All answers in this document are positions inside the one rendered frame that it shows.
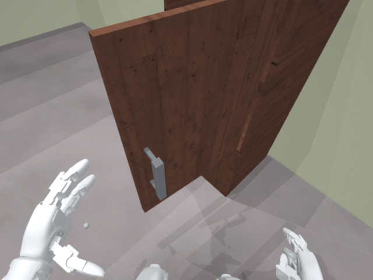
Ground right robot hand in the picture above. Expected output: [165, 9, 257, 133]
[276, 228, 323, 280]

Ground left robot forearm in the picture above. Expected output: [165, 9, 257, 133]
[1, 257, 53, 280]

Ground handle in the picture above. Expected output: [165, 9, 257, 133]
[144, 147, 167, 200]

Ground cupboard door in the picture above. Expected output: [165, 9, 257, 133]
[88, 0, 288, 213]

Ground robot left thigh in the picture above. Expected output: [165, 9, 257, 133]
[136, 267, 168, 280]

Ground left robot hand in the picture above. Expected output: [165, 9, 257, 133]
[20, 159, 105, 278]

